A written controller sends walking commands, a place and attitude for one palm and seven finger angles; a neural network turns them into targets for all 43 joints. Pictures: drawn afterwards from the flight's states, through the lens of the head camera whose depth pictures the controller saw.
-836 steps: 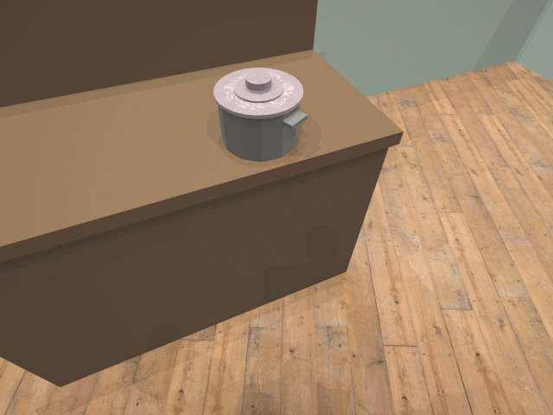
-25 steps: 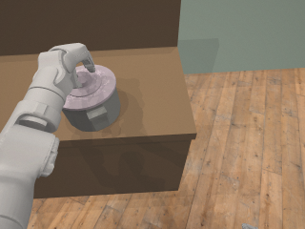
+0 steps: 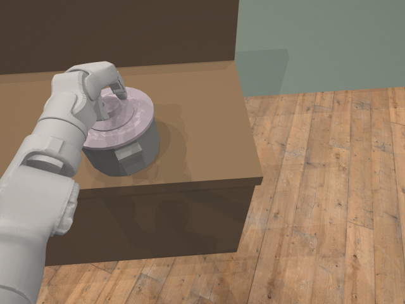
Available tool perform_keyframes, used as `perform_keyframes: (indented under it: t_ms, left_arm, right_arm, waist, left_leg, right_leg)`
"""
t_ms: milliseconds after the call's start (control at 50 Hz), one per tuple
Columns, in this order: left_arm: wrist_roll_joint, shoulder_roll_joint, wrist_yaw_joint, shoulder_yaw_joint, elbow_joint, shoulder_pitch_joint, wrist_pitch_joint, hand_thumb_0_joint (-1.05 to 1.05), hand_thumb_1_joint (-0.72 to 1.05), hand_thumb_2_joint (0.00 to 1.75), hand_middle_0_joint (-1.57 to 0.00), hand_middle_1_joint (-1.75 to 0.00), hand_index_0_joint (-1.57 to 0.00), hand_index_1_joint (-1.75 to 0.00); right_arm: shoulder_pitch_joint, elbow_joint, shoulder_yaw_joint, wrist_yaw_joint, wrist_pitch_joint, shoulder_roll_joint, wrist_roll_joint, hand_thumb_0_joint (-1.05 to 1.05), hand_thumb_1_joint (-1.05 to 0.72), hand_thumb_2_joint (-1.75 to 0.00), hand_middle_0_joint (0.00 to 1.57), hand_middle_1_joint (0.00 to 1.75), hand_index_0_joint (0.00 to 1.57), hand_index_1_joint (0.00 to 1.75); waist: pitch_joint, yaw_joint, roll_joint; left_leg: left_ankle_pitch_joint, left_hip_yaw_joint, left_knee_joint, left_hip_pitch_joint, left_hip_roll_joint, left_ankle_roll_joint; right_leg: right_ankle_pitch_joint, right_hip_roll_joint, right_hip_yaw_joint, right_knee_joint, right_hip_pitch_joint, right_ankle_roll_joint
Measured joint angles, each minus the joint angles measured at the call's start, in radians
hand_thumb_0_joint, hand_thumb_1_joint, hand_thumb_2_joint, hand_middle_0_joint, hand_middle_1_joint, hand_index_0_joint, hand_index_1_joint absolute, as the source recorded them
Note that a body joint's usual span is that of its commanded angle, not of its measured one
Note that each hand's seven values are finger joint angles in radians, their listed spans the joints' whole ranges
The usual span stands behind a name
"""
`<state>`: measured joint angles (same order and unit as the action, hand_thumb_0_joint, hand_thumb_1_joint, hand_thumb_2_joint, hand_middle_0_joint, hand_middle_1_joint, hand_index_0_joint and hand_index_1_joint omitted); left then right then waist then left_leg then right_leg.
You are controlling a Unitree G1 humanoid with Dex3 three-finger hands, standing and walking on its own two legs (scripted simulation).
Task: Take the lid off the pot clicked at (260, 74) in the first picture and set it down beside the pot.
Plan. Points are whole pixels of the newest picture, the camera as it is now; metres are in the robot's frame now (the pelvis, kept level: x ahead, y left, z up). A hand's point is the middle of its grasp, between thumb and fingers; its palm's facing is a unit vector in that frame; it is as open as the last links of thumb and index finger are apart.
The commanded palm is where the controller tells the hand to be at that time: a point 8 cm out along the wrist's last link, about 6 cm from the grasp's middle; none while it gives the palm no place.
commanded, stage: lower the open fingers around the knob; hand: left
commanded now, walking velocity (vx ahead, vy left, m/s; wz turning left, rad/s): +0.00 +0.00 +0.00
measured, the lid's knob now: (107, 107) +0.50 +0.18 +0.12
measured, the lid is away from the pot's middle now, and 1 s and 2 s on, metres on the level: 0.00 0.00 0.01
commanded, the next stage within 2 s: close the fingers and squeeze the knob in 0.86 s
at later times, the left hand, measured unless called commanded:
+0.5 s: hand (101, 104) +0.48 +0.18 +0.15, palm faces -0.38 -0.07 -0.92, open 9.9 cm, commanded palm +0.47 +0.19 +0.19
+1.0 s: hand (101, 107) +0.47 +0.18 +0.14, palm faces -0.37 -0.07 -0.92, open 10.0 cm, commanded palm +0.47 +0.19 +0.19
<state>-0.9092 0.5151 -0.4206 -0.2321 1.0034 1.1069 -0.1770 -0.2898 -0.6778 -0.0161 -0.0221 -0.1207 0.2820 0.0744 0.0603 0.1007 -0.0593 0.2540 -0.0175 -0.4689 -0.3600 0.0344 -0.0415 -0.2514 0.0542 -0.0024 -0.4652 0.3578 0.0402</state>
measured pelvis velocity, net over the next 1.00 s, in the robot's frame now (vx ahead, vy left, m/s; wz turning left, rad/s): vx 0.00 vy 0.00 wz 0.00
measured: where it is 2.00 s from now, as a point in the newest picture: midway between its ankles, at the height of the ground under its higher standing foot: outside the picture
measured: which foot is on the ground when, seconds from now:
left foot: down 0.00-1.00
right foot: down 0.00-1.00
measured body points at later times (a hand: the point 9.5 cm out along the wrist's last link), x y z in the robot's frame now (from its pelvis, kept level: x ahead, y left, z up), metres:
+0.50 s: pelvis +0.00 +0.00 +0.00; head +0.04 -0.02 +0.45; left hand +0.49 +0.18 +0.20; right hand +0.06 -0.27 -0.13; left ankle -0.02 +0.10 -0.74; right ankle -0.02 -0.15 -0.74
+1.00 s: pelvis +0.00 +0.00 +0.00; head +0.04 -0.02 +0.45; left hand +0.49 +0.18 +0.20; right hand +0.07 -0.27 -0.13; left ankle -0.02 +0.10 -0.74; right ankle -0.02 -0.15 -0.74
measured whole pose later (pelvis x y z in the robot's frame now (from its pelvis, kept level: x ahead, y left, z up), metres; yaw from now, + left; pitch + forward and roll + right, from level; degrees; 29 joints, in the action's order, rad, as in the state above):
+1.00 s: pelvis +0.00 +0.00 +0.00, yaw +0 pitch +8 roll +0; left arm -0.90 0.51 -0.41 -0.25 0.99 1.10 -0.19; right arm -0.27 -0.67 -0.02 -0.02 -0.13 0.29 0.08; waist 0.06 0.10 -0.05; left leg 0.26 -0.02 -0.49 -0.37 0.03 -0.04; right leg -0.25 0.05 0.00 -0.48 0.36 0.04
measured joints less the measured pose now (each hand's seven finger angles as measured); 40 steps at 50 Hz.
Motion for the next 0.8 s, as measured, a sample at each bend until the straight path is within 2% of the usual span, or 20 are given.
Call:
perform_keyframes:
  t_ms: [480, 580, 660, 720, 800]
  left_arm:
    - [-0.006, -0.001, 0.010, -0.011, 0.037, 0.028, -0.012, 0.00, -0.31, 1.51, -0.86, -0.09, -0.87, -0.09]
    - [-0.001, 0.014, 0.005, -0.004, 0.051, 0.037, -0.011, 0.00, -0.31, 1.51, -0.86, -0.09, -0.87, -0.09]
    - [-0.011, 0.012, 0.003, -0.010, 0.019, 0.015, -0.009, 0.00, -0.31, 1.51, -0.86, -0.09, -0.87, -0.09]
    - [0.001, 0.017, 0.005, 0.006, 0.006, -0.003, 0.001, 0.00, -0.31, 1.51, -0.85, -0.09, -0.87, -0.09]
    - [0.010, 0.014, -0.001, -0.009, 0.001, -0.004, -0.005, 0.00, -0.31, 1.51, -0.83, -0.08, -0.87, -0.09]
  right_arm:
    - [0.008, 0.008, -0.002, -0.008, 0.000, 0.010, 0.005, 0.01, -0.90, -0.90, 0.20, 0.30, 0.20, 0.29]
    - [0.006, 0.009, -0.005, -0.011, -0.004, 0.010, 0.007, 0.01, -0.90, -0.90, 0.20, 0.30, 0.20, 0.29]
    - [-0.004, 0.010, 0.003, -0.006, -0.008, 0.011, 0.003, 0.01, -0.90, -0.90, 0.20, 0.30, 0.20, 0.29]
    - [-0.006, 0.010, 0.001, -0.007, -0.011, 0.013, 0.003, 0.01, -0.90, -0.90, 0.20, 0.30, 0.20, 0.29]
    - [-0.004, 0.008, 0.002, -0.006, -0.013, 0.009, 0.007, 0.01, -0.91, -0.90, 0.20, 0.30, 0.20, 0.29]
  waist:
    - [0.002, 0.007, 0.009]
    - [0.003, 0.012, 0.011]
    - [0.006, 0.009, 0.006]
    - [0.007, 0.007, 0.002]
    - [0.005, 0.003, 0.004]
  left_leg:
    - [0.001, -0.001, -0.013, -0.016, -0.003, 0.001]
    - [0.004, -0.004, -0.017, -0.021, -0.006, 0.002]
    - [0.005, -0.003, -0.019, -0.022, -0.007, 0.003]
    - [0.008, -0.004, -0.020, -0.017, -0.008, 0.002]
    - [0.008, -0.003, -0.018, -0.010, -0.008, 0.002]
  right_leg:
    - [0.002, -0.004, 0.002, -0.010, 0.015, -0.001]
    - [0.001, -0.007, 0.005, -0.014, 0.022, -0.003]
    - [0.000, -0.007, 0.004, -0.013, 0.022, -0.003]
    - [-0.001, -0.008, 0.005, -0.012, 0.016, -0.002]
    - [-0.001, -0.008, 0.004, -0.009, 0.009, -0.002]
